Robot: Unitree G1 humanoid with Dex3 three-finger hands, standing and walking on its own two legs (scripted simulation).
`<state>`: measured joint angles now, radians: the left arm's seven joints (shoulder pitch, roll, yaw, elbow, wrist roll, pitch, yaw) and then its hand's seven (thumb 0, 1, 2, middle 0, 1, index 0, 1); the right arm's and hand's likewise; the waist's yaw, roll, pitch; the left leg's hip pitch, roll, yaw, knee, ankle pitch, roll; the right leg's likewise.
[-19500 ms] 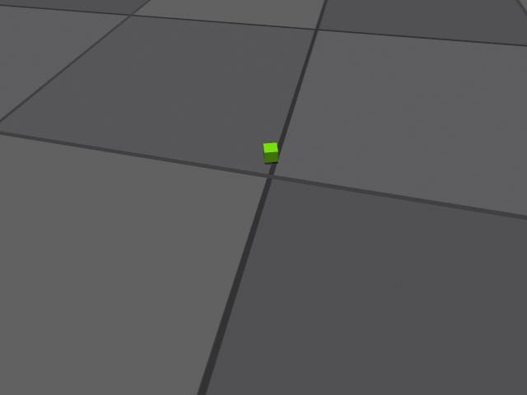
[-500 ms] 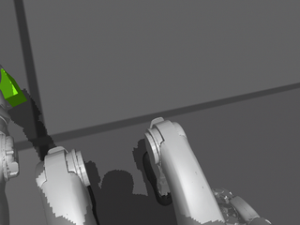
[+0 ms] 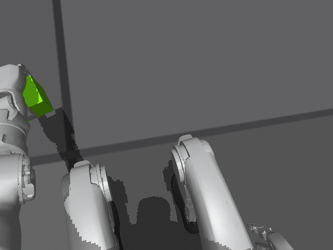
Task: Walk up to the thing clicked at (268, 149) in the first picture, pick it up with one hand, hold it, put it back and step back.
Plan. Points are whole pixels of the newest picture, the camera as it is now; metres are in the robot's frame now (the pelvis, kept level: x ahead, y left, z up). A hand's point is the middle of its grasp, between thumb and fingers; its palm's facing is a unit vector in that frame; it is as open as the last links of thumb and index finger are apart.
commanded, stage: lift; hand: left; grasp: from above
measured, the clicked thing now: (28, 99) +0.51 +0.27 -0.17
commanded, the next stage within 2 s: hold in 1.48 s
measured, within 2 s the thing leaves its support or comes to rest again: neither
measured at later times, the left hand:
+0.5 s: hand out of the picture +0.41 +0.29 +0.03, palm faces -0.40 -0.15 -0.90, open 10.2 cm
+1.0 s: hand out of the picture +0.36 +0.26 +0.22, palm faces -0.42 -0.16 -0.89, open 10.2 cm
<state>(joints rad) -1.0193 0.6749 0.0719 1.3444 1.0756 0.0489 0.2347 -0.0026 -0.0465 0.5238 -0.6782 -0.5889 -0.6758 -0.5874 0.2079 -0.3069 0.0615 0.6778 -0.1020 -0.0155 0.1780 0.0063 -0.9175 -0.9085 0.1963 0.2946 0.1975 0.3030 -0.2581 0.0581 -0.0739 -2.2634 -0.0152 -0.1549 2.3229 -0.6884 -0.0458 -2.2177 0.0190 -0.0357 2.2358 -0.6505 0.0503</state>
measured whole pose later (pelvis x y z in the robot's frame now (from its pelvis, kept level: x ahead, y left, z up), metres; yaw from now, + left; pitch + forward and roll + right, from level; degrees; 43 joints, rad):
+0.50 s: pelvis +0.00 +0.00 +0.12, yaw +4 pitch +33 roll -5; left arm -0.66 0.53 -0.06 0.88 0.97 0.11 0.09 0.00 -0.03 0.49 -0.69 -0.57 -0.69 -0.55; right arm 0.16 -0.27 -0.02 0.65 -0.01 0.06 0.03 0.01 -0.91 -0.90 0.20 0.29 0.20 0.30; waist -0.12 0.06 -0.19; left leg -1.87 0.00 -0.10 1.93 -0.64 -0.02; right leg -1.83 -0.01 -0.01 1.87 -0.61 0.05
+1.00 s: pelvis +0.03 +0.00 +0.30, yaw +5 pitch +18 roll -2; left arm -0.41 0.38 -0.17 0.82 0.92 0.20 0.13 0.00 -0.03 0.48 -0.69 -0.56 -0.70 -0.55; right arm 0.22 -0.24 -0.02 0.74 0.03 -0.01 -0.05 0.01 -0.90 -0.91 0.20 0.30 0.20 0.30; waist -0.09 0.05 -0.15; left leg -1.09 0.03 -0.05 1.29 -0.52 -0.03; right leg -1.08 0.00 0.00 1.25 -0.49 0.03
